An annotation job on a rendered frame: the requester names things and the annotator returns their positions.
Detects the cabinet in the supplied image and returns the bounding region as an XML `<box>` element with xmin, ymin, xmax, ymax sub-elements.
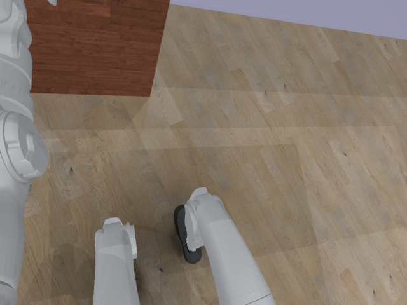
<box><xmin>27</xmin><ymin>0</ymin><xmax>170</xmax><ymax>97</ymax></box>

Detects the robot left upper arm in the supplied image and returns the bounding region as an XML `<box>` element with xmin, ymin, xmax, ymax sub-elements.
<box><xmin>0</xmin><ymin>110</ymin><xmax>48</xmax><ymax>305</ymax></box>

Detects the robot left forearm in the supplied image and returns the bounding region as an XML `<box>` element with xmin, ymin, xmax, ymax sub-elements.
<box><xmin>0</xmin><ymin>0</ymin><xmax>34</xmax><ymax>122</ymax></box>

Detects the handle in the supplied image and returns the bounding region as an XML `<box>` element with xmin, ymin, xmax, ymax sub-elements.
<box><xmin>24</xmin><ymin>0</ymin><xmax>111</xmax><ymax>26</ymax></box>

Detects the right robot foot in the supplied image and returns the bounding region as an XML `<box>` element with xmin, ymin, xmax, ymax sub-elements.
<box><xmin>174</xmin><ymin>205</ymin><xmax>202</xmax><ymax>264</ymax></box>

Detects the robot right shin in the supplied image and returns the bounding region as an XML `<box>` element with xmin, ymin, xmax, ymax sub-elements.
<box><xmin>185</xmin><ymin>187</ymin><xmax>223</xmax><ymax>251</ymax></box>

